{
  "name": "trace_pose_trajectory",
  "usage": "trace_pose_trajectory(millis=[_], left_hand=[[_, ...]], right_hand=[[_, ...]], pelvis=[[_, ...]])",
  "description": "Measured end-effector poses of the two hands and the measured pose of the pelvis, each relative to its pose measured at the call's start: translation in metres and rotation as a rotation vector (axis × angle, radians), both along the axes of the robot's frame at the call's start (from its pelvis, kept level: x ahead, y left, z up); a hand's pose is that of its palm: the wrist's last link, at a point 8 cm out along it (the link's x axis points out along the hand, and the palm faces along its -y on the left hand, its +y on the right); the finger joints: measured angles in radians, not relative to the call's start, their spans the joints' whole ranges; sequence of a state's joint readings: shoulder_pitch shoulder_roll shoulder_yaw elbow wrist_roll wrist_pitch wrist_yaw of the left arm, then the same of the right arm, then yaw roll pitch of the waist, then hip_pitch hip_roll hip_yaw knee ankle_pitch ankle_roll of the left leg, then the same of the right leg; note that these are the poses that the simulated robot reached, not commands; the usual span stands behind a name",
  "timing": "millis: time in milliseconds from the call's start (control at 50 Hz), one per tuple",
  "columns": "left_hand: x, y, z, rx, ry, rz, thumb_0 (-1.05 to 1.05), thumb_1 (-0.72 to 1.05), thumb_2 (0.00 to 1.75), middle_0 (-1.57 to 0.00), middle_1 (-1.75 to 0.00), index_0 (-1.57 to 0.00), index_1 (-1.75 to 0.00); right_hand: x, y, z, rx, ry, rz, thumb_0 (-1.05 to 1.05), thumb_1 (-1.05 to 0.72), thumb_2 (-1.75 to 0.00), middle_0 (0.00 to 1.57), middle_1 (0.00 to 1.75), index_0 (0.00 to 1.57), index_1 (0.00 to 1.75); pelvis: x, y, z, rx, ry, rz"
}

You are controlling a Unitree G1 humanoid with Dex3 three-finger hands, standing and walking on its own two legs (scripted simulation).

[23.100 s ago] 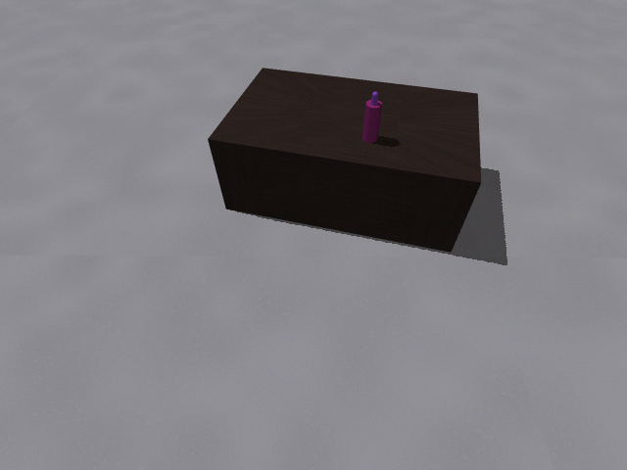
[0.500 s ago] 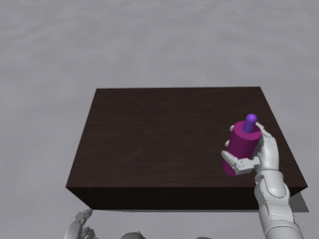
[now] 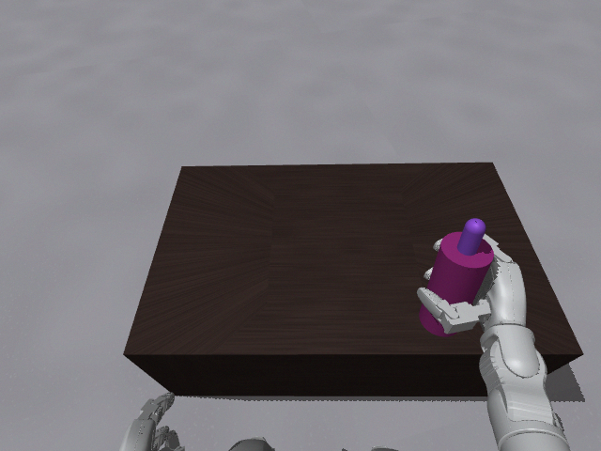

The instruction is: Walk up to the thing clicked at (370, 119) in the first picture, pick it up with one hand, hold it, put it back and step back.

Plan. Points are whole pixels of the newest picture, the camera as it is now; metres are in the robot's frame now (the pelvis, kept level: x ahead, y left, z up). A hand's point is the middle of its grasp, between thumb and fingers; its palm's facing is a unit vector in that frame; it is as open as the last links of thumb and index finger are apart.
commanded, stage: hold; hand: right
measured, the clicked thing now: (456, 276) +0.32 -0.17 +0.06
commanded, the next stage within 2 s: crouch in 0.16 s
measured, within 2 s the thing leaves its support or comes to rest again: neither
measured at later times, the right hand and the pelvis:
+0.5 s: hand (444, 280) +0.34 -0.16 +0.02, palm faces +0.10 +1.00 +0.00, open 9.1 cm; pelvis -0.01 +0.00 -0.01, yaw +0 degrees
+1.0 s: hand (415, 263) +0.45 -0.17 -0.10, palm faces +0.07 +1.00 -0.02, open 9.0 cm; pelvis -0.03 +0.00 -0.11, yaw +1 degrees
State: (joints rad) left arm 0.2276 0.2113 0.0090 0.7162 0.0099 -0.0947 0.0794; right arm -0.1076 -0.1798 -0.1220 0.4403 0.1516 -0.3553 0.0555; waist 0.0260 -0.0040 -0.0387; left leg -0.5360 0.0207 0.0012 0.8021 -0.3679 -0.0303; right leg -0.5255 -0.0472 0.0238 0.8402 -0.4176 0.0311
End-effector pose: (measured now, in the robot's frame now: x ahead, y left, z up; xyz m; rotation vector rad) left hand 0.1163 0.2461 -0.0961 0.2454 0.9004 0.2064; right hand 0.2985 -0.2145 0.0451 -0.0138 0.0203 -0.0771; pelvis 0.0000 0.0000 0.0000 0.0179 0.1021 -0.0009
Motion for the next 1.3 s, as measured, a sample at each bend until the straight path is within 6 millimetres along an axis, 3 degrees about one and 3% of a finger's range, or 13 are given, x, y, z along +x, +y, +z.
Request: trace_pose_trajectory(millis=[220, 440, 580, 800, 920, 1040, 1300], left_hand=[[0.001, -0.001, -0.002, -0.005, 0.008, -0.002, 0.01, 0.9, 0.9, -0.2, -0.3, -0.2, -0.3], [-0.003, 0.002, -0.005, 0.003, 0.019, -0.009, 0.01, 0.91, 0.9, -0.2, -0.31, -0.21, -0.31], [-0.013, 0.008, -0.024, 0.028, 0.057, -0.021, 0.01, 0.91, 0.9, -0.2, -0.31, -0.21, -0.31], [-0.053, 0.019, -0.083, 0.071, 0.189, -0.001, 0.01, 0.9, 0.9, -0.2, -0.31, -0.21, -0.31], [-0.083, 0.018, -0.115, 0.049, 0.313, 0.03, 0.01, 0.9, 0.9, -0.2, -0.31, -0.2, -0.31], [-0.105, 0.015, -0.135, 0.016, 0.39, 0.047, 0.01, 0.9, 0.9, -0.2, -0.3, -0.2, -0.31], [-0.121, 0.024, -0.167, 0.028, 0.42, 0.057, 0.01, 0.9, 0.9, -0.19, -0.3, -0.2, -0.3]], right_hand=[[0.004, -0.001, 0.003, -0.013, -0.003, 0.012, 0.01, 0.31, -1.17, 0.85, 1.18, 0.75, 1.13], [0.009, -0.001, -0.009, 0.012, 0.002, -0.02, 0.02, 0.31, -1.17, 0.86, 1.18, 0.75, 1.12], [0.029, -0.001, -0.045, 0.014, 0.035, -0.003, 0.01, 0.3, -1.18, 0.86, 1.18, 0.75, 1.12], [0.083, -0.005, -0.118, 0.008, 0.022, 0.019, 0.01, 0.3, -1.18, 0.85, 1.18, 0.75, 1.12], [0.109, -0.009, -0.134, -0.003, -0.001, 0.005, 0.01, 0.29, -1.18, 0.85, 1.18, 0.75, 1.12], [0.128, -0.004, -0.152, 0.0, 0.016, 0.005, 0.01, 0.29, -1.18, 0.85, 1.18, 0.75, 1.12], [0.142, -0.001, -0.194, -0.003, 0.021, -0.022, 0.01, 0.29, -1.19, 0.85, 1.18, 0.75, 1.12]], pelvis=[[0.002, -0.001, 0.0, 0.0, 0.005, -0.002], [-0.003, 0.002, -0.004, -0.002, 0.021, -0.001], [-0.014, 0.003, -0.022, -0.004, 0.1, -0.002], [-0.024, 0.0, -0.082, 0.002, 0.292, 0.014], [-0.027, -0.004, -0.104, 0.008, 0.348, 0.016], [-0.029, -0.004, -0.12, 0.009, 0.393, 0.016], [-0.043, 0.001, -0.157, 0.014, 0.447, 0.017]])
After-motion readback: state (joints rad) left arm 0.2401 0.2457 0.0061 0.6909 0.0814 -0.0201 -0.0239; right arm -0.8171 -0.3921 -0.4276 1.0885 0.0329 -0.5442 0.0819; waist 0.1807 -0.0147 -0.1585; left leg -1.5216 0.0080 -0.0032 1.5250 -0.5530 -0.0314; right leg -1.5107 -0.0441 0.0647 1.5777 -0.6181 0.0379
